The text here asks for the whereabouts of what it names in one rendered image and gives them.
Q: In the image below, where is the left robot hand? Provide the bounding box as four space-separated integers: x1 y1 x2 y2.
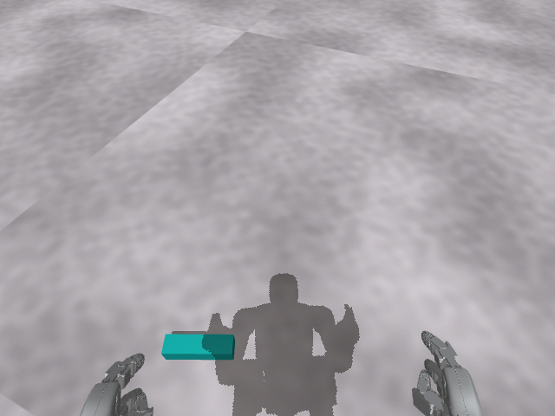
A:
80 354 153 416

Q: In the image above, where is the right robot hand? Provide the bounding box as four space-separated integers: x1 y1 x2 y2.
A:
412 331 483 416

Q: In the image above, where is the carton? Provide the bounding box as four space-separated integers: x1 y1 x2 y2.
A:
161 335 235 360

